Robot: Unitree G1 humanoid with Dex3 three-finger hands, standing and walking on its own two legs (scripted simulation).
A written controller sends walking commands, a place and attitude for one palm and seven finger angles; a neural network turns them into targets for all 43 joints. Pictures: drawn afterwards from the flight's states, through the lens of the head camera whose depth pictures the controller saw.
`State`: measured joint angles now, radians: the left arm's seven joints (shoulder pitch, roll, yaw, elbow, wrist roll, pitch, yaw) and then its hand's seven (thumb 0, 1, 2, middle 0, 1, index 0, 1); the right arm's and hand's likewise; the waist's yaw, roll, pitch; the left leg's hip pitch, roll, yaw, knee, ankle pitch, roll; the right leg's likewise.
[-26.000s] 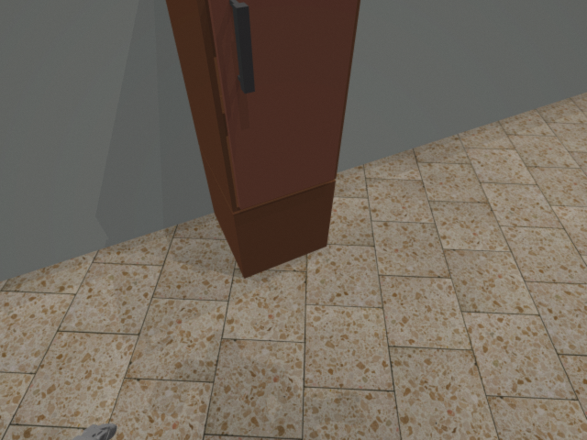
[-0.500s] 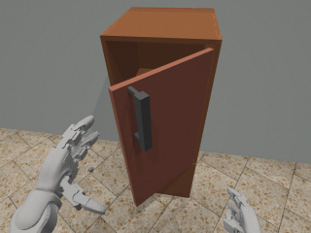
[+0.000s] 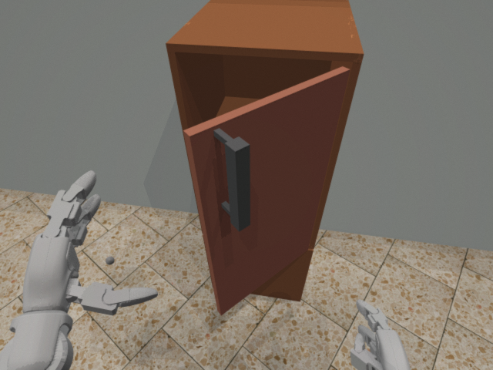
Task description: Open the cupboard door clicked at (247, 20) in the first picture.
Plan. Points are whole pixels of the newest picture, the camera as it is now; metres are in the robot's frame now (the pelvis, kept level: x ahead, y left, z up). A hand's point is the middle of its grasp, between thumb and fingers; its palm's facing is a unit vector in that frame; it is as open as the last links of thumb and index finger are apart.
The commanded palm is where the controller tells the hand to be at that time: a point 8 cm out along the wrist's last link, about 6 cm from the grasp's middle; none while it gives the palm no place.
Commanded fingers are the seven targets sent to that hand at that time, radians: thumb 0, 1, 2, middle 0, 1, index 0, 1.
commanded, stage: draw the hand back to the body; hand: left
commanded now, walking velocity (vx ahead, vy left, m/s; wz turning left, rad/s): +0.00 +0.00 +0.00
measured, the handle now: (231, 181) +0.35 +0.07 +0.16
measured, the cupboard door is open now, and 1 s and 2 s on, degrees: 48 48 48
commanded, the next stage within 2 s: step back with the hand held close in 0.88 s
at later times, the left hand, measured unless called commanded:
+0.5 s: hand (79, 238) +0.23 +0.26 +0.15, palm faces +0.43 -0.82 -0.39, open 9.1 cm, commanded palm +0.17 +0.30 +0.17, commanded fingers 0.00 0.90 0.90 -0.20 -0.30 -0.20 -0.30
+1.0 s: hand (80, 234) +0.23 +0.26 +0.15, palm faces +0.44 -0.81 -0.39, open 7.5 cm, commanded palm +0.18 +0.30 +0.18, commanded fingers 0.00 0.90 0.90 -0.20 -0.30 -0.20 -0.30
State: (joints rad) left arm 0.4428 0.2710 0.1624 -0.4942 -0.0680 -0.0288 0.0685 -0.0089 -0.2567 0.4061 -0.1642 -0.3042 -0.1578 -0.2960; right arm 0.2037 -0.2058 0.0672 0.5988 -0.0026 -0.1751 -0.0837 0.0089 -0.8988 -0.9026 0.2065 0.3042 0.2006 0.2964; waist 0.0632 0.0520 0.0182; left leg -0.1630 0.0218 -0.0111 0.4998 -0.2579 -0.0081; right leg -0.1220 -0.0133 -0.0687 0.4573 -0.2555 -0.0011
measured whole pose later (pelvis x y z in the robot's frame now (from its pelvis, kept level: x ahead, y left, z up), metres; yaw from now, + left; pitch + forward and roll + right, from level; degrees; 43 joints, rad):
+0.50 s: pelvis +0.03 +0.00 +0.01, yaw -1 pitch -4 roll +0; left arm 0.45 0.33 0.31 -0.38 -0.05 -0.10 0.12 0.01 0.59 0.77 -0.20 -0.31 -0.19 -0.30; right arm 0.18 -0.22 0.02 0.64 0.00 -0.10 -0.08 0.01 -0.90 -0.90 0.21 0.30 0.20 0.30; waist 0.07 0.06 0.03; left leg -0.08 0.02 0.01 0.42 -0.26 -0.01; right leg -0.05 -0.01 -0.05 0.38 -0.25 0.00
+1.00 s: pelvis +0.03 +0.00 +0.01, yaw -1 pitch -4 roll -1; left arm 0.44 0.33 0.32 -0.37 -0.05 -0.08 0.12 0.02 0.89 0.90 -0.21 -0.31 -0.20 -0.30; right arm 0.18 -0.21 0.02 0.64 -0.01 -0.07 -0.08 0.01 -0.90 -0.90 0.21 0.30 0.20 0.30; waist 0.07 0.06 0.02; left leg -0.08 0.02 0.01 0.41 -0.26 -0.01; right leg -0.05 -0.01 -0.05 0.36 -0.25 0.00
